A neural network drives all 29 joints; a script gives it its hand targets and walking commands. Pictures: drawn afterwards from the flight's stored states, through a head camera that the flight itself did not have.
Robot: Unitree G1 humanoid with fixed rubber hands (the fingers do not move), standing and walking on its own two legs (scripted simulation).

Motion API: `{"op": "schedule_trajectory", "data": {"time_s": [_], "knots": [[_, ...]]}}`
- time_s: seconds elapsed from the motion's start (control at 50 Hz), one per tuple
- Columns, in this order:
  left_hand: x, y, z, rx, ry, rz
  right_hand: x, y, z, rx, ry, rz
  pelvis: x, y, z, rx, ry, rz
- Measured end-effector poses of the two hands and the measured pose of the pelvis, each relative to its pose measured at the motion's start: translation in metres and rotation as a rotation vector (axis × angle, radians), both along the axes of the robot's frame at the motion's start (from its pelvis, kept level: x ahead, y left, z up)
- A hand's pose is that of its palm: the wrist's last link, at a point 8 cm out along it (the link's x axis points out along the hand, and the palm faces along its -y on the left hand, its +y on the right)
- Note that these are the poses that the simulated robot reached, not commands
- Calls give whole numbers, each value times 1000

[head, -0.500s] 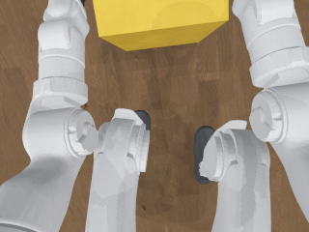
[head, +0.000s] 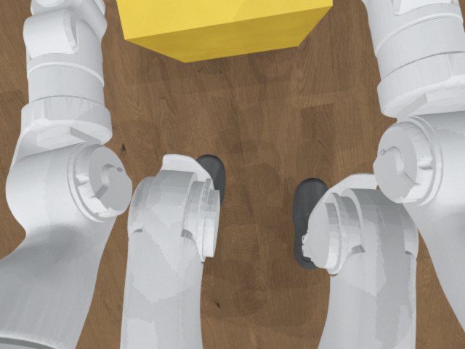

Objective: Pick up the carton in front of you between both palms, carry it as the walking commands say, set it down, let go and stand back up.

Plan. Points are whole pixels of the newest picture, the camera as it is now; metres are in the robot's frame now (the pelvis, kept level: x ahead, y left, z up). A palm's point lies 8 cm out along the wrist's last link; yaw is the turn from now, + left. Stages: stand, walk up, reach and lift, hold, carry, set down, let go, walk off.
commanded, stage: set down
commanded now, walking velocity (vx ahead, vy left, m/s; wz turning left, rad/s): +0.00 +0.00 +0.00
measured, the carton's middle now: out of the picture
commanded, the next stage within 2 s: let go in 1.64 s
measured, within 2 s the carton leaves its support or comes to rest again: neither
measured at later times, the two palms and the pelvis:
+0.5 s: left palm out of the picture +0.52 +0.26 -0.19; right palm out of the picture +0.59 -0.09 -0.19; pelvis +0.01 +0.00 +0.00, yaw +0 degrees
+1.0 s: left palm out of the picture +0.53 +0.28 -0.04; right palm out of the picture +0.62 -0.09 -0.04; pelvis +0.00 +0.01 +0.07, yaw +1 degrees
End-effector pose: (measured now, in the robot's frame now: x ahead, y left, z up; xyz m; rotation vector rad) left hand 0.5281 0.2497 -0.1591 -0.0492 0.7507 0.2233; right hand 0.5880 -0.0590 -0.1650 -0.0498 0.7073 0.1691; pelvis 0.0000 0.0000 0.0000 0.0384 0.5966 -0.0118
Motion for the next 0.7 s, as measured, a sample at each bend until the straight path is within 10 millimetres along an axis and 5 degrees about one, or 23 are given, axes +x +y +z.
{"op": "schedule_trajectory", "data": {"time_s": [0.36,0.5,0.6,0.7], "knots": [[-4,1,-11,-3,8,-1,-1,-3,-11,-22,-6,48,3,-3,-3,2,-33,8],[-11,13,-31,64,41,79,-1,-33,-29,-112,11,-25,6,4,-1,-2,-8,7],[-1,23,-20,72,-3,103,12,-48,-15,-131,-27,-47,7,9,-2,-5,-3,6],[5,29,4,66,-52,115,22,-37,12,-115,-70,-35,6,10,2,-9,18,11]]}}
